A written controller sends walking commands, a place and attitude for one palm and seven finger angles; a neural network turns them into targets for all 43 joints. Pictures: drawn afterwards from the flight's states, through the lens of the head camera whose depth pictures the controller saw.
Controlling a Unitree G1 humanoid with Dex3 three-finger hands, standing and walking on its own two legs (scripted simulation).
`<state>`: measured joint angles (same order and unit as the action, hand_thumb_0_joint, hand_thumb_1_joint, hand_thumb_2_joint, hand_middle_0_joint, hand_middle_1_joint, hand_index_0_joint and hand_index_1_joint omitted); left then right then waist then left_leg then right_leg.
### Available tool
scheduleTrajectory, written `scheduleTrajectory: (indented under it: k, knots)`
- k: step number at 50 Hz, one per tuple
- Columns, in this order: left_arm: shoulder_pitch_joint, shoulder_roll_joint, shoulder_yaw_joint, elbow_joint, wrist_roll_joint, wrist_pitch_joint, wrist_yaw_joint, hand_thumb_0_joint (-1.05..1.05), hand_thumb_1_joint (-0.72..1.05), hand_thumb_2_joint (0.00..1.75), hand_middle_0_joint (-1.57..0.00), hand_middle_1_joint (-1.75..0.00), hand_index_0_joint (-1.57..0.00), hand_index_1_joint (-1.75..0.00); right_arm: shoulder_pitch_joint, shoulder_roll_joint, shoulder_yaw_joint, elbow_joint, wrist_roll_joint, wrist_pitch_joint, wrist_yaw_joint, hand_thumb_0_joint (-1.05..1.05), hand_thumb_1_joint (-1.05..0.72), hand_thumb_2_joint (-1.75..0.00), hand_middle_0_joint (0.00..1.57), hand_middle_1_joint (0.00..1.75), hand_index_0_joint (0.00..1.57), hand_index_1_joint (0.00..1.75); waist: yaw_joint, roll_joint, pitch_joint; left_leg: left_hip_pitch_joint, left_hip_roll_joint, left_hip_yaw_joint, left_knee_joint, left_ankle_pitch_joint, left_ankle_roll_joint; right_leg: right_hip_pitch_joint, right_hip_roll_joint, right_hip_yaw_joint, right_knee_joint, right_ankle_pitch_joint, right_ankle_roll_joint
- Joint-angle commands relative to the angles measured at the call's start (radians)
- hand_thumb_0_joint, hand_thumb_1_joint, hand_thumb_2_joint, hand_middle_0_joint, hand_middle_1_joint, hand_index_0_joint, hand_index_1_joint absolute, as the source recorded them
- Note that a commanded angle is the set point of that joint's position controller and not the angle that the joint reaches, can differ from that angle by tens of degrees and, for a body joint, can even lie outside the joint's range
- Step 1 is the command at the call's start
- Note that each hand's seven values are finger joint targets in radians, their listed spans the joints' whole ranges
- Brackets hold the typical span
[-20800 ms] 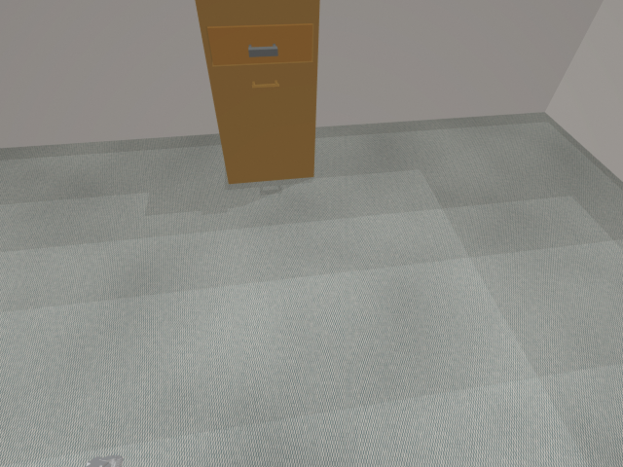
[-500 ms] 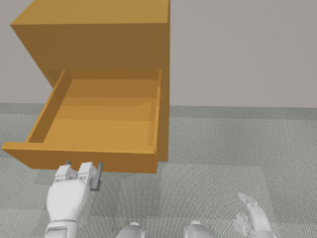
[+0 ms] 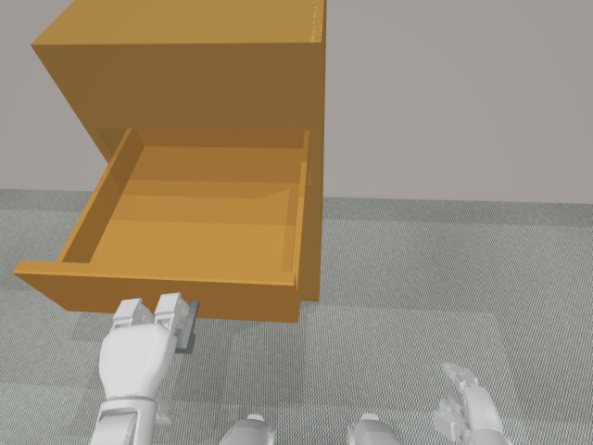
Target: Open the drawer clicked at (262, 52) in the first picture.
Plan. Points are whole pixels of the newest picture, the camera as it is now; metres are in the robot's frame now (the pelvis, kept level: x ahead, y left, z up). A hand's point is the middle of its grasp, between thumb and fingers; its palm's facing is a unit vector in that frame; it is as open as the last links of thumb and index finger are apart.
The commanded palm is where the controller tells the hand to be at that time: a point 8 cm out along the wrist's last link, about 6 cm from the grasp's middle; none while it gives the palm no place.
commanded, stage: lift the hand off the handle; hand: left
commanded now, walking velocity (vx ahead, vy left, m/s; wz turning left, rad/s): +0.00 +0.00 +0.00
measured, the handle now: (158, 322) +0.28 +0.23 -0.02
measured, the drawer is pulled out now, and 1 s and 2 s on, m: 0.30 0.30 0.30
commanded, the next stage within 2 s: none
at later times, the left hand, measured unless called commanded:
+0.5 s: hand (135, 348) +0.24 +0.23 +0.00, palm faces +0.04 -0.06 -1.00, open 13.7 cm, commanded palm +0.21 +0.23 +0.06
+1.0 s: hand (127, 338) +0.24 +0.23 +0.04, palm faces +0.02 -0.10 -0.99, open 13.6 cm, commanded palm +0.22 +0.23 +0.10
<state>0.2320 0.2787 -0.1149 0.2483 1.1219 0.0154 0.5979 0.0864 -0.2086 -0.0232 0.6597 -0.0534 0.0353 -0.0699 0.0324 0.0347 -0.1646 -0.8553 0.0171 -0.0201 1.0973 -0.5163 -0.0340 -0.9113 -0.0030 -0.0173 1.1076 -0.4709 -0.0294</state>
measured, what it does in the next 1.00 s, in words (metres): stands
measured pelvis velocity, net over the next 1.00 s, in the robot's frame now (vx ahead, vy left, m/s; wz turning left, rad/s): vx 0.03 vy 0.01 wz -0.01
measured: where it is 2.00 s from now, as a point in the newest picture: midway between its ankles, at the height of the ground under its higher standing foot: outside the picture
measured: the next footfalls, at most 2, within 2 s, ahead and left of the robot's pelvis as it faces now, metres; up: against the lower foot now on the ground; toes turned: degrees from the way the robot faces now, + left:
none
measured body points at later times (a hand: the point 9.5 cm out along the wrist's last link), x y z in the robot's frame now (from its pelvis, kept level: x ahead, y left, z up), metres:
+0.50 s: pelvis +0.02 +0.01 +0.02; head +0.06 -0.01 +0.47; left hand +0.23 +0.24 +0.06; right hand +0.21 -0.23 -0.09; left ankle +0.01 +0.14 -0.66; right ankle +0.04 -0.10 -0.66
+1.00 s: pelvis +0.03 +0.01 +0.04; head +0.06 -0.01 +0.49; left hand +0.23 +0.23 +0.09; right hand +0.24 -0.20 -0.06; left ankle +0.01 +0.14 -0.66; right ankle +0.04 -0.10 -0.66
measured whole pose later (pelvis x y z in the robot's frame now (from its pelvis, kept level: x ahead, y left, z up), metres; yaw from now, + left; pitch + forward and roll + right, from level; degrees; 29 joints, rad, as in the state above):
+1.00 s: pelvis +0.03 +0.01 +0.04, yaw +0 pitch +9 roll +0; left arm 0.37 0.31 -0.13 0.00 1.07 0.06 0.45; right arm 0.11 -0.22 -0.01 0.59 -0.05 0.08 -0.02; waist 0.06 0.05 -0.11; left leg -0.57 0.01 -0.01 0.87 -0.47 -0.01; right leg -0.62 -0.01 -0.01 0.88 -0.42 -0.01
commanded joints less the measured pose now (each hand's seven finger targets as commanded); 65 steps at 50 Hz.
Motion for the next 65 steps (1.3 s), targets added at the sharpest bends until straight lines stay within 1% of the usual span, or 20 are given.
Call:
scheduleTrajectory:
  k: [1,10,15,17,19,21,22,28,30,33,38,40,42,45,49,53,56,59,63,65]
  knots:
    - [-0.065,0.19,0.146,-0.235,-0.012,0.024,0.048,0.0,-0.5,0.3,-0.3,-1.2,-0.3,-1.2,-0.087,-0.112,-0.035,-0.162,0.001,-0.041,-0.016,0.0,-0.9,-0.9,0.2,0.3,0.2,0.3,0.01,-0.048,-0.248,0.143,-0.061,0.049,-0.155,0.174,0.058,0.242,0.014,0.033,-0.234,0.202,-0.006]
    - [-0.03,0.218,0.187,-0.265,-0.023,0.009,0.047,0.0,-0.5,0.3,-0.3,-1.2,-0.3,-1.2,-0.087,-0.115,-0.035,-0.173,0.003,-0.036,-0.012,0.0,-0.9,-0.9,0.2,0.3,0.2,0.3,0.013,-0.023,-0.211,0.176,-0.061,0.048,-0.191,0.18,0.057,0.264,0.018,0.027,-0.264,0.192,-0.011]
    - [-0.009,0.231,0.2,-0.316,-0.021,0.011,0.052,0.0,-0.5,0.3,-0.3,-1.2,-0.3,-1.2,-0.088,-0.118,-0.038,-0.182,0.0,-0.028,-0.005,0.0,-0.9,-0.9,0.2,0.3,0.2,0.3,0.023,0.001,-0.245,0.221,-0.06,0.049,-0.205,0.228,0.054,0.289,0.022,0.02,-0.257,0.247,-0.016]
    - [0.003,0.194,0.159,-0.332,-0.018,0.017,0.05,0.0,-0.5,0.3,-0.3,-1.2,-0.3,-1.2,-0.086,-0.116,-0.04,-0.186,-0.001,-0.026,0.003,0.0,-0.9,-0.9,0.2,0.3,0.2,0.3,0.016,0.02,-0.228,0.242,-0.057,0.049,-0.215,0.247,0.051,0.281,0.023,0.011,-0.258,0.267,-0.016]
    - [0.019,0.208,0.171,-0.34,-0.018,0.025,0.048,0.0,-0.5,0.3,-0.3,-1.2,-0.3,-1.2,-0.087,-0.118,-0.041,-0.188,0.0,-0.02,0.007,0.0,-0.9,-0.9,0.2,0.3,0.2,0.3,0.017,0.002,-0.229,0.257,-0.056,0.049,-0.22,0.263,0.052,0.293,0.026,0.011,-0.265,0.283,-0.015]
    - [0.046,0.183,0.147,-0.334,-0.026,0.044,0.035,0.0,-0.5,0.3,-0.3,-1.2,-0.3,-1.2,-0.091,-0.119,-0.038,-0.196,0.002,-0.015,0.01,0.0,-0.9,-0.9,0.2,0.3,0.2,0.3,0.014,-0.021,-0.21,0.262,-0.054,0.049,-0.234,0.265,0.052,0.309,0.025,0.007,-0.277,0.293,-0.012]
    - [0.009,0.166,0.119,-0.337,-0.031,0.049,0.024,0.0,-0.5,0.3,-0.3,-1.2,-0.3,-1.2,-0.095,-0.122,-0.036,-0.193,0.005,-0.014,0.011,0.0,-0.9,-0.9,0.2,0.3,0.2,0.3,-0.002,-0.027,-0.18,0.264,-0.053,0.044,-0.243,0.249,0.053,0.298,0.026,0.004,-0.289,0.272,-0.01]
    - [0.022,0.147,0.064,-0.375,-0.049,0.053,-0.054,0.0,-0.5,0.3,-0.3,-1.2,-0.3,-1.2,-0.087,-0.124,-0.03,-0.212,0.005,-0.014,0.013,0.0,-0.9,-0.9,0.2,0.3,0.2,0.3,0.003,-0.037,-0.167,0.319,-0.051,0.04,-0.287,0.265,0.059,0.344,0.022,0.001,-0.332,0.278,-0.007]
    - [0.054,0.169,0.09,-0.377,-0.05,0.039,-0.07,0.0,-0.5,0.3,-0.3,-1.2,-0.3,-1.2,-0.084,-0.123,-0.026,-0.22,0.005,-0.013,0.014,0.0,-0.9,-0.9,0.2,0.3,0.2,0.3,0.011,-0.053,-0.157,0.33,-0.049,0.038,-0.296,0.288,0.058,0.361,0.024,-0.001,-0.337,0.299,-0.01]
    - [0.055,0.151,0.067,-0.396,-0.036,0.012,-0.082,0.0,-0.5,0.3,-0.3,-1.2,-0.3,-1.2,-0.082,-0.116,-0.024,-0.224,0.001,-0.011,0.026,0.0,-0.9,-0.9,0.2,0.3,0.2,0.3,0.015,-0.019,-0.122,0.337,-0.047,0.034,-0.309,0.285,0.054,0.343,0.025,-0.009,-0.338,0.269,-0.012]
    - [0.046,0.168,0.092,-0.434,-0.023,0.003,-0.067,0.0,-0.5,0.3,-0.3,-1.2,-0.3,-1.2,-0.078,-0.112,-0.028,-0.232,-0.005,-0.008,0.038,0.0,-0.9,-0.9,0.2,0.3,0.2,0.3,0.025,-0.006,-0.157,0.367,-0.047,0.035,-0.313,0.317,0.05,0.364,0.028,-0.002,-0.337,0.299,-0.016]
    - [0.082,0.181,0.115,-0.45,-0.034,0.006,-0.067,0.0,-0.5,0.3,-0.3,-1.2,-0.3,-1.2,-0.08,-0.112,-0.029,-0.238,0.0,-0.006,0.039,0.0,-0.9,-0.9,0.2,0.3,0.2,0.3,0.03,-0.013,-0.171,0.374,-0.048,0.033,-0.317,0.346,0.047,0.392,0.03,0.0,-0.337,0.331,-0.017]
    - [0.051,0.146,0.07,-0.455,-0.034,0.017,-0.073,0.0,-0.5,0.3,-0.3,-1.2,-0.3,-1.2,-0.089,-0.111,-0.027,-0.234,0.0,-0.003,0.044,0.0,-0.9,-0.9,0.2,0.3,0.2,0.3,0.017,-0.008,-0.13,0.375,-0.046,0.032,-0.324,0.331,0.048,0.373,0.029,-0.006,-0.345,0.312,-0.014]
    - [0.029,0.148,0.061,-0.474,-0.039,0.029,-0.084,0.0,-0.5,0.3,-0.3,-1.2,-0.3,-1.2,-0.088,-0.113,-0.026,-0.237,-0.001,-0.002,0.045,0.0,-0.9,-0.9,0.2,0.3,0.2,0.3,0.014,-0.018,-0.135,0.392,-0.043,0.026,-0.337,0.344,0.05,0.387,0.029,-0.008,-0.356,0.314,-0.015]
    - [0.016,0.171,0.08,-0.495,-0.041,0.028,-0.1,0.0,-0.5,0.3,-0.3,-1.2,-0.3,-1.2,-0.091,-0.109,-0.023,-0.236,0.0,-0.004,0.04,0.0,-0.9,-0.9,0.2,0.3,0.2,0.3,0.021,-0.033,-0.131,0.403,-0.045,0.028,-0.352,0.333,0.053,0.413,0.025,-0.001,-0.373,0.32,-0.011]
    - [0.055,0.186,0.098,-0.513,-0.048,0.02,-0.111,0.0,-0.5,0.3,-0.3,-1.2,-0.3,-1.2,-0.091,-0.105,-0.022,-0.234,0.001,-0.008,0.038,0.0,-0.9,-0.9,0.2,0.3,0.2,0.3,0.036,-0.005,-0.141,0.425,-0.046,0.033,-0.366,0.364,0.051,0.441,0.024,0.001,-0.38,0.343,-0.014]
    - [0.056,0.161,0.069,-0.511,-0.058,0.028,-0.126,0.0,-0.5,0.3,-0.3,-1.2,-0.3,-1.2,-0.097,-0.107,-0.018,-0.233,0.004,-0.005,0.044,0.0,-0.9,-0.9,0.2,0.3,0.2,0.3,0.027,-0.022,-0.116,0.423,-0.044,0.031,-0.38,0.353,0.05,0.45,0.021,0.003,-0.395,0.339,-0.01]
    - [0.058,0.175,0.084,-0.493,-0.055,0.043,-0.14,0.0,-0.5,0.3,-0.3,-1.2,-0.3,-1.2,-0.103,-0.107,-0.02,-0.231,0.011,-0.005,0.043,0.0,-0.9,-0.9,0.2,0.3,0.2,0.3,0.035,-0.033,-0.088,0.424,-0.043,0.032,-0.399,0.349,0.049,0.463,0.024,0.004,-0.41,0.34,-0.01]
    - [0.035,0.16,0.057,-0.519,-0.062,0.054,-0.165,0.0,-0.5,0.3,-0.3,-1.2,-0.3,-1.2,-0.107,-0.106,-0.018,-0.232,0.013,-0.005,0.043,0.0,-0.9,-0.9,0.2,0.3,0.2,0.3,0.036,-0.026,-0.098,0.45,-0.043,0.034,-0.419,0.362,0.051,0.49,0.022,0.004,-0.426,0.347,-0.009]
    - [0.055,0.184,0.082,-0.531,-0.068,0.054,-0.174,0.0,-0.5,0.3,-0.3,-1.2,-0.3,-1.2,-0.113,-0.108,-0.017,-0.235,0.015,-0.007,0.043,0.0,-0.9,-0.9,0.2,0.3,0.2,0.3,0.044,-0.033,-0.107,0.459,-0.044,0.037,-0.428,0.378,0.05,0.519,0.021,0.012,-0.436,0.373,-0.009]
